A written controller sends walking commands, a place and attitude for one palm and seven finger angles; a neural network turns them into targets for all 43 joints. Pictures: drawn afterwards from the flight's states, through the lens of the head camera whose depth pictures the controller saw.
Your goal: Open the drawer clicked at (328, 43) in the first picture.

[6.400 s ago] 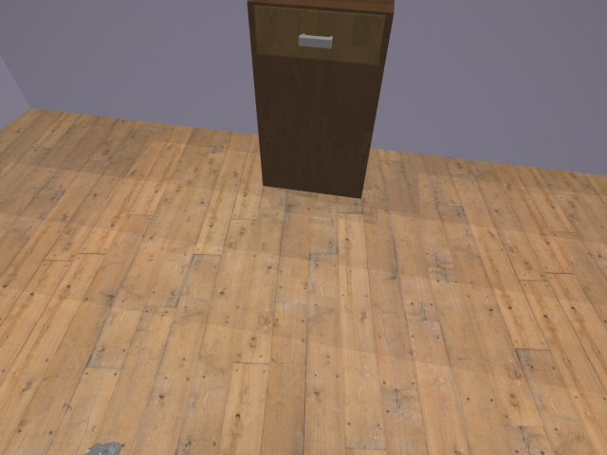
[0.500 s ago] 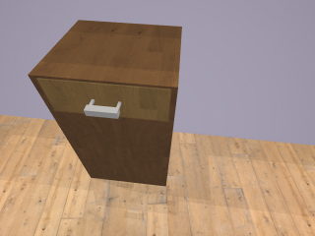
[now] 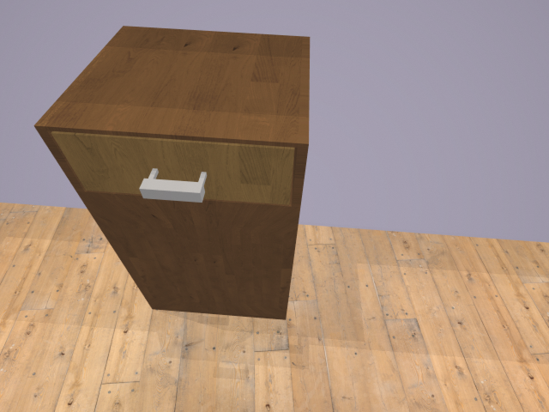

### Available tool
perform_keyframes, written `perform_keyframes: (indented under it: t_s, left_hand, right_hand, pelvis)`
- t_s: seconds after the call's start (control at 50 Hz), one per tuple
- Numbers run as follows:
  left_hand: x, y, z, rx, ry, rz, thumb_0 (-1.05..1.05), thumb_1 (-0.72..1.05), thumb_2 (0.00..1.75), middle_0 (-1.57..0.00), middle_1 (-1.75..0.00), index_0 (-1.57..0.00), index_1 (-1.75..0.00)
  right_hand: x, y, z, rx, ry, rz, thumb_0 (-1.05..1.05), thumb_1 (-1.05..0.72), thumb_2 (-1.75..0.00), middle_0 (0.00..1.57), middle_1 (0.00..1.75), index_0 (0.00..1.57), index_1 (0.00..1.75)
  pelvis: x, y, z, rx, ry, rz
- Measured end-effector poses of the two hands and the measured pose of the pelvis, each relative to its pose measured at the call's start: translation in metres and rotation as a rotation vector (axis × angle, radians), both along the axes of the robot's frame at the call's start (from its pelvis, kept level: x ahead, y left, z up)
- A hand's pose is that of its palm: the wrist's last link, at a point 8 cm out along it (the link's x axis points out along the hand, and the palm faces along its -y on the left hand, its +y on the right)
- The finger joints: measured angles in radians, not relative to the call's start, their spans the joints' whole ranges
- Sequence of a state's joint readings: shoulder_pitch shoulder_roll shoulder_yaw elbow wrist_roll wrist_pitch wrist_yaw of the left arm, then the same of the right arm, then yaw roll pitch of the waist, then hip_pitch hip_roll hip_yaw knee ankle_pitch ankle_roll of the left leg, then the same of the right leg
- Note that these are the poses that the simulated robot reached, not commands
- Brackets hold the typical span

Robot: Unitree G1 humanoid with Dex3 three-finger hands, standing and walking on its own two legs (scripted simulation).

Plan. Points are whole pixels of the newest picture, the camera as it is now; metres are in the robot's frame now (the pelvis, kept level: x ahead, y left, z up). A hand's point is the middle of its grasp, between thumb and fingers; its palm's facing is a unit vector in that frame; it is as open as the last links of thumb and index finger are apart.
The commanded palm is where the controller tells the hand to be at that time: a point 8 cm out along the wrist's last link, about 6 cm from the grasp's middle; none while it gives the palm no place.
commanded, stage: look again from close up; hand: left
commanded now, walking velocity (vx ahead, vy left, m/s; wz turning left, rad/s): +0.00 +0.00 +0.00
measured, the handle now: (176, 182) +0.52 +0.22 -0.01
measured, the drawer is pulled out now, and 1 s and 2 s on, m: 0.00 0.00 0.00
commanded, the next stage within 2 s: raise the hand with hooked fingers in 0.34 s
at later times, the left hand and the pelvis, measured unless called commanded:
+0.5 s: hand out of the picture -0.01 +0.20 -0.15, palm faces -0.06 -0.96 -0.27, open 7.4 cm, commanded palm +0.08 +0.25 -0.05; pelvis -0.02 +0.02 +0.00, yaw -1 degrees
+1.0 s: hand out of the picture +0.12 +0.23 -0.04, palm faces +0.03 -0.08 -1.00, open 9.4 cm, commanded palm +0.12 +0.23 +0.02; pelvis -0.07 -0.03 -0.05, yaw +1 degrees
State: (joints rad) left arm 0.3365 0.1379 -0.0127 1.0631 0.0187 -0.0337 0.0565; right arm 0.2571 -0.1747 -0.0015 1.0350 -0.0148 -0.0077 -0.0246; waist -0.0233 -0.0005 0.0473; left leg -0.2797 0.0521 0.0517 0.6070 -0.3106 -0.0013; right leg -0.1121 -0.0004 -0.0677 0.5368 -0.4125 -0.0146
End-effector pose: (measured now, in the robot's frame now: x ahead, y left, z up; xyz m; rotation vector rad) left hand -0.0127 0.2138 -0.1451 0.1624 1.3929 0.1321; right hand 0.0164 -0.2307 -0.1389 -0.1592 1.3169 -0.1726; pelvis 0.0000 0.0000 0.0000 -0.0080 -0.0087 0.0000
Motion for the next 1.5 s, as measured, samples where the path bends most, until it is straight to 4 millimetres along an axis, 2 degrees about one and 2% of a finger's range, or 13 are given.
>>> perform_keyframes:
  t_s: [0.2, 0.46, 0.48, 0.62, 0.68, 0.74, 0.8, 0.88, 0.94, 1.04, 1.14, 1.32, 1.5]
  left_hand:
    - [0.011, 0.028, 0.001, 0.014, -0.08, 0.005, 0.0, 0.91, 0.9, -0.2, -0.3, -0.2, -0.3]
    - [-0.022, 0.033, 0.008, 0.026, 0.011, 0.01, 0.0, 0.91, 0.9, -0.2, -0.3, -0.2, -0.3]
    - [-0.015, 0.032, 0.013, 0.04, -0.015, -0.034, 0.0, 0.91, 0.9, -0.2, -0.3, -0.2, -0.3]
    - [0.118, 0.034, 0.126, 0.507, -0.705, -0.441, 0.01, 0.85, 0.87, -0.21, -0.34, -0.2, -0.33]
    - [0.151, 0.03, 0.16, 0.802, -0.86, -0.665, 0.01, 0.8, 0.85, -0.21, -0.37, -0.2, -0.36]
    - [0.155, 0.02, 0.166, 0.979, -0.905, -0.824, 0.0, 0.75, 0.83, -0.21, -0.4, -0.21, -0.4]
    - [0.136, 0.009, 0.156, 1.022, -0.888, -0.924, 0.0, 0.68, 0.8, -0.22, -0.44, -0.21, -0.44]
    - [0.104, 0.006, 0.145, 1.037, -0.846, -0.98, 0.0, 0.59, 0.76, -0.23, -0.5, -0.23, -0.5]
    - [0.098, 0.012, 0.147, 1.07, -0.866, -0.993, 0.0, 0.51, 0.73, -0.24, -0.55, -0.24, -0.55]
    - [0.124, 0.02, 0.168, 1.157, -0.957, -0.985, 0.0, 0.39, 0.68, -0.26, -0.63, -0.26, -0.62]
    - [0.157, 0.022, 0.188, 1.176, -0.938, -0.95, 0.0, 0.27, 0.63, -0.27, -0.7, -0.26, -0.7]
    - [0.182, 0.02, 0.208, 1.061, -0.924, -1.05, 0.0, 0.07, 0.54, -0.28, -0.83, -0.28, -0.83]
    - [0.205, 0.038, 0.231, 1.139, -1.008, -0.987, 0.0, -0.14, 0.45, -0.3, -0.97, -0.29, -0.97]
  right_hand:
    - [-0.01, 0.018, 0.001, -0.002, -0.004, 0.032, 0.0, -0.94, -0.9, 0.2, 0.3, 0.2, 0.3]
    - [-0.034, 0.025, 0.002, 0.025, 0.061, 0.031, 0.0, -0.92, -0.9, 0.2, 0.3, 0.2, 0.3]
    - [-0.032, 0.023, 0.003, 0.016, 0.038, 0.029, 0.01, -0.93, -0.9, 0.2, 0.3, 0.2, 0.3]
    - [0.036, 0.0, 0.015, -0.054, -0.405, 0.048, 0.01, -0.92, -0.9, 0.2, 0.3, 0.2, 0.3]
    - [0.076, -0.009, 0.024, -0.057, -0.526, 0.083, 0.01, -0.92, -0.9, 0.2, 0.3, 0.2, 0.3]
    - [0.11, -0.017, 0.035, -0.049, -0.605, 0.123, 0.01, -0.91, -0.9, 0.2, 0.3, 0.2, 0.3]
    - [0.137, -0.021, 0.046, -0.049, -0.646, 0.186, 0.01, -0.91, -0.9, 0.2, 0.3, 0.2, 0.3]
    - [0.161, -0.019, 0.05, -0.071, -0.654, 0.286, 0.01, -0.91, -0.9, 0.2, 0.3, 0.2, 0.3]
    - [0.171, -0.013, 0.043, -0.074, -0.647, 0.34, 0.01, -0.91, -0.9, 0.2, 0.3, 0.2, 0.3]
    - [0.167, 0.002, 0.023, -0.019, -0.615, 0.345, 0.01, -0.91, -0.9, 0.2, 0.3, 0.2, 0.3]
    - [0.139, 0.011, 0.007, 0.05, -0.519, 0.269, 0.01, -0.91, -0.9, 0.2, 0.3, 0.2, 0.3]
    - [0.092, -0.008, 0.005, 0.001, -0.359, 0.173, 0.01, -0.91, -0.9, 0.2, 0.3, 0.21, 0.3]
    - [0.102, -0.018, 0.018, -0.055, -0.364, 0.139, 0.01, -0.91, -0.9, 0.2, 0.3, 0.2, 0.3]
  pelvis:
    - [-0.013, 0.015, 0.0, -0.001, -0.016, 0.006]
    - [-0.019, 0.017, 0.005, 0.004, 0.002, 0.002]
    - [-0.02, 0.017, 0.005, 0.002, 0.008, -0.002]
    - [-0.038, 0.012, -0.008, 0.031, 0.078, 0.009]
    - [-0.047, 0.005, -0.017, 0.03, 0.127, -0.014]
    - [-0.055, -0.003, -0.026, 0.038, 0.158, -0.036]
    - [-0.061, -0.011, -0.033, 0.042, 0.169, -0.035]
    - [-0.065, -0.021, -0.04, 0.037, 0.168, -0.009]
    - [-0.066, -0.026, -0.046, 0.025, 0.167, 0.009]
    - [-0.066, -0.029, -0.054, 0.005, 0.168, 0.026]
    - [-0.06, -0.027, -0.045, 0.012, 0.159, 0.015]
    - [-0.045, -0.014, -0.023, 0.021, 0.139, -0.007]
    - [-0.038, 0.003, -0.018, 0.01, 0.129, -0.004]
